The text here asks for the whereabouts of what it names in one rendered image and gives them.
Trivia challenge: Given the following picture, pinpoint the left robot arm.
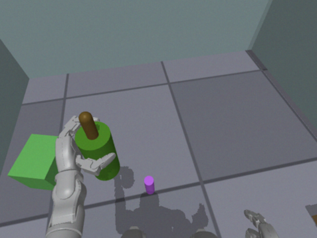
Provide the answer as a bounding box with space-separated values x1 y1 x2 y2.
45 169 87 238

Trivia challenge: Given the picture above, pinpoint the left robot hand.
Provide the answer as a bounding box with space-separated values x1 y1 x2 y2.
55 116 116 176

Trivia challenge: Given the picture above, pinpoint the right robot hand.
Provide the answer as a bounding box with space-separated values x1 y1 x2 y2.
244 210 279 238

